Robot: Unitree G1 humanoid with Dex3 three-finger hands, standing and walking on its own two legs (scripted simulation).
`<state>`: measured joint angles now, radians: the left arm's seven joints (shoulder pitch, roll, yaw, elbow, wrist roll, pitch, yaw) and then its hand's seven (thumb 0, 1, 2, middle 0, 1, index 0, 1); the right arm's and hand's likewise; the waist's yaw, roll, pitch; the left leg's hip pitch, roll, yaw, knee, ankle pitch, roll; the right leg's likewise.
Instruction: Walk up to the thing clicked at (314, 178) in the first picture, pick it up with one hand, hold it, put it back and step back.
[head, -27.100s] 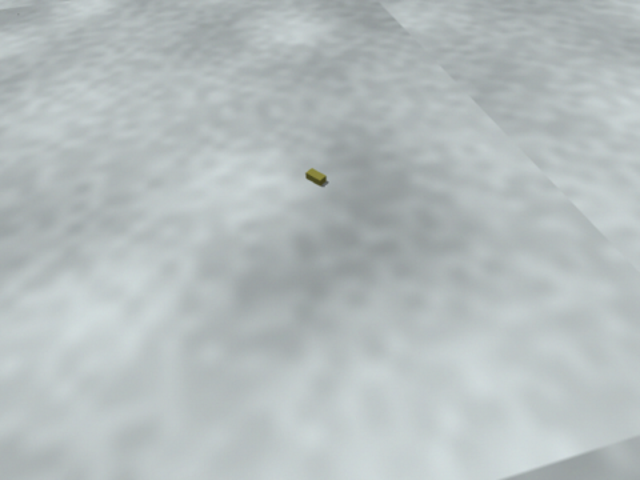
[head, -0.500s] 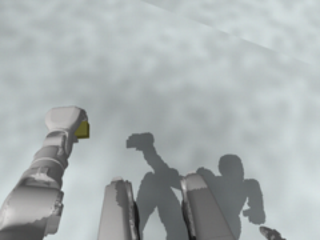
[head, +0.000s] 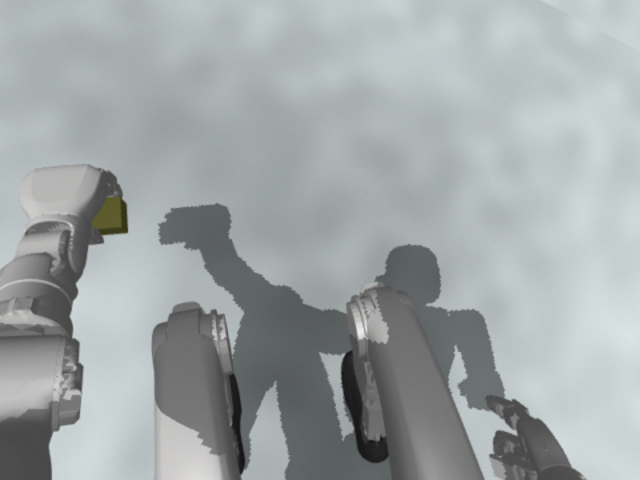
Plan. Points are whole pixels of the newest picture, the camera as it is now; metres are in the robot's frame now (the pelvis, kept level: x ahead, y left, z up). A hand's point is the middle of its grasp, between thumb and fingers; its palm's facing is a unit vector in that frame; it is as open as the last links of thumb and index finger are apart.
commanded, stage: crouch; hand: left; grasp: from above
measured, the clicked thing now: (89, 217) +0.45 +0.29 -0.19
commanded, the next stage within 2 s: lower in 0.72 s
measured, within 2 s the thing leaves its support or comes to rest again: neither
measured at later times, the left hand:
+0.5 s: hand (100, 229) +0.45 +0.29 -0.23, palm faces -0.46 -0.03 -0.89, open 7.2 cm
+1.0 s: hand (109, 235) +0.45 +0.29 -0.28, palm faces -0.50 -0.04 -0.87, open 7.2 cm
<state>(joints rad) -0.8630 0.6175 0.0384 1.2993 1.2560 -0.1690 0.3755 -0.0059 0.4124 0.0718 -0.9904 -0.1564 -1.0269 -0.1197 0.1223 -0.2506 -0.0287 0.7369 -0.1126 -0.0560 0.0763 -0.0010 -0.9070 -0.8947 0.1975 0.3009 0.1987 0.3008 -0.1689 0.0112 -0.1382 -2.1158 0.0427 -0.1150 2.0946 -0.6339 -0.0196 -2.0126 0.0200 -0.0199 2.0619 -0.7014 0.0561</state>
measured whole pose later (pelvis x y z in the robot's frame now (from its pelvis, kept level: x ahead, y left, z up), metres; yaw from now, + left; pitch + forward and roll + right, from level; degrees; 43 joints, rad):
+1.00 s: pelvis +0.00 +0.00 -0.10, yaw -4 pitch +33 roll -8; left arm -0.96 0.80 0.09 1.52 1.29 -0.26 0.41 -0.01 0.42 0.06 -0.98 -0.17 -1.01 -0.13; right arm 0.11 -0.27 0.09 0.75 -0.17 -0.05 0.13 0.00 -0.91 -0.89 0.20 0.30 0.20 0.30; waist -0.23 -0.04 -0.02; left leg -2.34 0.04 -0.19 2.42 -0.66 -0.04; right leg -2.23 0.06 -0.05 2.36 -0.72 0.07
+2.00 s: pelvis +0.00 +0.00 -0.13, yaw -8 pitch +29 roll -12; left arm -0.96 0.94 0.15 1.66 1.32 -0.28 0.58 -0.01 0.41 0.07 -1.00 -0.16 -1.03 -0.12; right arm 0.03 -0.29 0.21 0.73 -0.28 -0.13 0.18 0.00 -0.91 -0.89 0.20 0.30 0.20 0.30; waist -0.30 -0.12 0.10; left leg -2.38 0.04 -0.28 2.56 -0.71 -0.05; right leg -2.24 0.10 -0.11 2.44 -0.73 0.08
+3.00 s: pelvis +0.00 +0.01 -0.13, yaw -10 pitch +26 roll -14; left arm -0.95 1.00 0.14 1.70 1.31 -0.28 0.62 0.00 0.07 0.49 -0.58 -0.52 -0.59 -0.50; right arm 0.02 -0.32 0.28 0.70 -0.31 -0.19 0.22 0.00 -0.90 -0.89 0.20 0.30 0.20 0.30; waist -0.32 -0.15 0.14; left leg -2.36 0.04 -0.31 2.58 -0.71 -0.04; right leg -2.22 0.11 -0.13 2.43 -0.72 0.09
